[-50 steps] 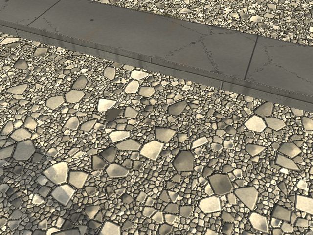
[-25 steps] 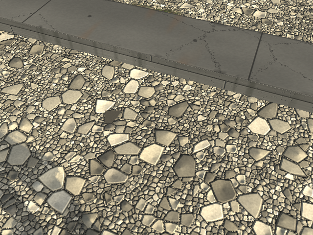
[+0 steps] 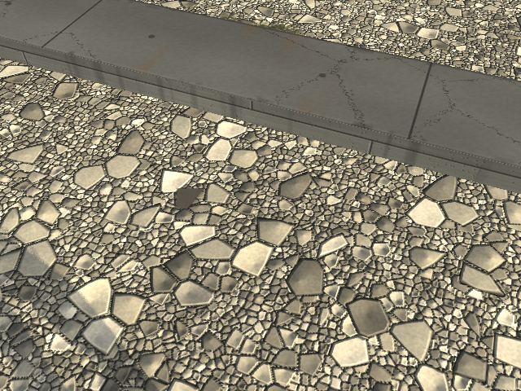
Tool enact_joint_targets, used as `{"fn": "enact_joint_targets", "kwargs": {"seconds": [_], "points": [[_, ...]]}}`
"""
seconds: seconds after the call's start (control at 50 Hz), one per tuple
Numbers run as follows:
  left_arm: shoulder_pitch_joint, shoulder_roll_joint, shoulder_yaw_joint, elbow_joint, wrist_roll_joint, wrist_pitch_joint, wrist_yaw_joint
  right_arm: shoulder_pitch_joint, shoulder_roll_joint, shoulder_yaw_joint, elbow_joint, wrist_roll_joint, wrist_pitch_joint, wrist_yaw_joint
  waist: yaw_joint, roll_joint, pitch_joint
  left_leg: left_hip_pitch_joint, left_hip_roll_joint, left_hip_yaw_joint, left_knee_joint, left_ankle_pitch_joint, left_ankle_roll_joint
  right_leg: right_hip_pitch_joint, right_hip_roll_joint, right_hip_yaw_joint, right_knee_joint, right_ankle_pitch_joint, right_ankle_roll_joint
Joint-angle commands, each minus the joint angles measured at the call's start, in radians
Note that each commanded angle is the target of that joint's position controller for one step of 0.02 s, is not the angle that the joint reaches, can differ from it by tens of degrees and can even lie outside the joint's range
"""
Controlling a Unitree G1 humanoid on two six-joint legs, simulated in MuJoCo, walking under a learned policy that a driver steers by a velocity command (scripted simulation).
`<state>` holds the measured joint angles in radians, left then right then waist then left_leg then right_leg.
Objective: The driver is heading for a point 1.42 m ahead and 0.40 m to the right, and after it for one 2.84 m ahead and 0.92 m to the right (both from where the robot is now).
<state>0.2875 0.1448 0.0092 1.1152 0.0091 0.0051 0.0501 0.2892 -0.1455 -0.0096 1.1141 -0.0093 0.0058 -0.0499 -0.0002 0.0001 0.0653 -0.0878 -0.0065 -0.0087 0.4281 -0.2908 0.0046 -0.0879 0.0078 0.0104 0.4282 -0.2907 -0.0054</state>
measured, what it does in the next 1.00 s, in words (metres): walks ahead: left foot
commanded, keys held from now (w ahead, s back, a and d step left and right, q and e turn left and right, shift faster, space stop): no key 0.18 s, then w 0.82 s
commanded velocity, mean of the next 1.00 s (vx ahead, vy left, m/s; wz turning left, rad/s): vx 0.30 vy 0.00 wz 0.00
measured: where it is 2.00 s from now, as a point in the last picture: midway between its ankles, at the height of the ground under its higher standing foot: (287, 280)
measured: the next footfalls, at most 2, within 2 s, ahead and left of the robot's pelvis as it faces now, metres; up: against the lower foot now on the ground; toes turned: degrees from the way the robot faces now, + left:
left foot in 1.00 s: +0.41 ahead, +0.04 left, +0.00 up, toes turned +3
right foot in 1.56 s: +0.71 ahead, -0.12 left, +0.00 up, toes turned -8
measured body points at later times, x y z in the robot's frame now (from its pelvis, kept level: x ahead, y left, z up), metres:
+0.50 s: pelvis +0.01 +0.00 -0.01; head +0.01 +0.00 +0.44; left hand -0.02 +0.22 -0.17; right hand -0.04 -0.23 -0.17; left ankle -0.04 +0.11 -0.74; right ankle -0.04 -0.11 -0.74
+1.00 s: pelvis +0.24 -0.01 -0.03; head +0.28 -0.01 +0.42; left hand +0.12 +0.21 -0.17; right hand +0.43 -0.24 -0.14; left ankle +0.37 +0.04 -0.75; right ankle +0.01 -0.10 -0.71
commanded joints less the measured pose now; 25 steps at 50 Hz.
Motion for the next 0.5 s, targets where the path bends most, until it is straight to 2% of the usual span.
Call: {"fn": "enact_joint_targets", "kwargs": {"seconds": [0.02,0.18,0.2,0.24,0.28,0.32,0.38,0.44,0.48,0.5], "points": [[0.069,0.070,0.006,0.004,0.000,-0.004,0.001,0.069,-0.069,-0.006,0.004,0.000,-0.004,-0.001,0.000,0.001,0.039,-0.044,0.078,-0.058,-0.070,0.237,0.028,-0.044,-0.079,0.059,-0.070,0.240,-0.028],[0.085,0.057,-0.003,0.028,0.000,-0.006,-0.003,0.085,-0.056,0.003,0.028,0.000,-0.006,0.003,0.000,0.001,0.053,-0.081,0.076,-0.064,-0.090,0.143,0.027,-0.082,-0.077,0.065,-0.090,0.145,-0.027],[0.097,0.054,-0.004,0.033,0.001,-0.005,-0.004,0.097,-0.054,0.004,0.033,-0.001,-0.005,0.004,0.000,0.001,0.032,-0.078,0.065,-0.061,-0.095,0.053,0.030,-0.079,-0.066,0.061,-0.096,0.054,-0.030],[0.106,0.083,0.009,0.026,0.002,0.003,-0.007,0.106,-0.082,-0.009,0.026,-0.002,0.003,0.007,0.000,0.000,0.051,-0.129,0.028,-0.053,-0.060,-0.247,0.058,-0.131,-0.029,0.053,-0.062,-0.248,-0.058],[0.108,0.081,0.013,0.006,0.007,0.010,-0.014,0.107,-0.080,-0.012,0.005,-0.007,0.010,0.014,0.000,0.000,0.136,-0.225,0.030,-0.086,-0.050,-0.460,0.086,-0.227,-0.031,0.087,-0.051,-0.461,-0.086],[0.114,0.061,0.010,-0.010,0.007,0.001,-0.017,0.113,-0.060,-0.009,-0.010,-0.008,0.001,0.017,0.000,0.000,0.158,-0.250,0.045,-0.123,-0.031,-0.443,0.099,-0.251,-0.046,0.124,-0.033,-0.444,-0.099],[0.115,0.080,0.019,-0.034,0.007,-0.020,-0.026,0.121,-0.081,-0.019,-0.033,-0.007,-0.021,0.026,-0.002,0.003,0.095,-0.220,0.057,-0.169,-0.031,-0.403,0.117,-0.229,-0.055,0.163,-0.025,-0.399,-0.114],[0.094,0.078,0.022,-0.063,0.002,-0.040,-0.033,0.136,-0.091,-0.026,-0.047,0.000,-0.038,0.031,-0.012,0.022,0.104,-0.183,0.069,-0.216,-0.057,-0.406,0.138,-0.252,-0.038,0.159,0.002,-0.365,-0.117],[0.052,0.064,0.020,-0.089,0.005,-0.057,-0.039,0.198,-0.112,-0.035,-0.034,0.001,-0.048,0.030,-0.041,0.072,0.111,-0.090,0.111,-0.305,-0.117,-0.417,0.174,-0.327,-0.001,0.104,0.082,-0.287,-0.107],[0.017,0.050,0.018,-0.110,0.010,-0.068,-0.044,0.251,-0.136,-0.045,-0.017,0.000,-0.052,0.029,-0.062,0.129,0.112,-0.017,0.163,-0.390,-0.175,-0.431,0.207,-0.387,0.029,0.040,0.166,-0.214,-0.095]]}}
Keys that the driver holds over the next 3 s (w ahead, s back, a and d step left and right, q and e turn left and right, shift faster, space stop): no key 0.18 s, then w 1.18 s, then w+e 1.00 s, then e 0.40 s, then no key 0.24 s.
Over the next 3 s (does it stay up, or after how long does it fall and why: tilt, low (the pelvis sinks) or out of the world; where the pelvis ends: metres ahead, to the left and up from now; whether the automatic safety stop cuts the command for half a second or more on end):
stays up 1.09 -0.20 0.00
